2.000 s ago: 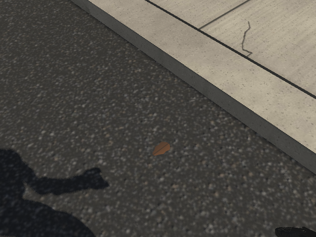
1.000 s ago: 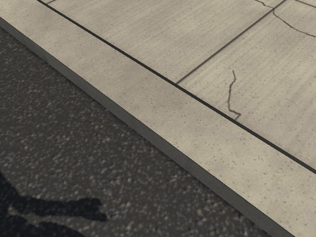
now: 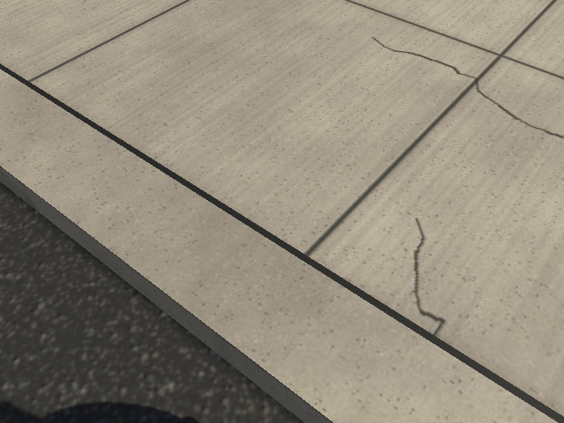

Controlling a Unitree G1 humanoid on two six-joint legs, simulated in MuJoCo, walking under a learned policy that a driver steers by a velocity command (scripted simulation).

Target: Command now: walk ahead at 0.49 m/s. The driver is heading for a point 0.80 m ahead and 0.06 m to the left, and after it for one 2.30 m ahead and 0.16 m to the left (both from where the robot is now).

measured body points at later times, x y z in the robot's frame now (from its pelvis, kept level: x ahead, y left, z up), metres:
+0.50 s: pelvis +0.27 -0.07 +0.00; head +0.28 -0.09 +0.45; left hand +0.23 +0.18 -0.14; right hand +0.38 -0.32 -0.14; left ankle +0.32 +0.10 -0.62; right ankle +0.24 -0.16 -0.75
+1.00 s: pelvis +0.56 +0.03 -0.01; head +0.57 +0.03 +0.44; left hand +0.64 +0.30 -0.11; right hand +0.66 -0.21 -0.15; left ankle +0.53 +0.10 -0.75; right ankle +0.55 -0.09 -0.40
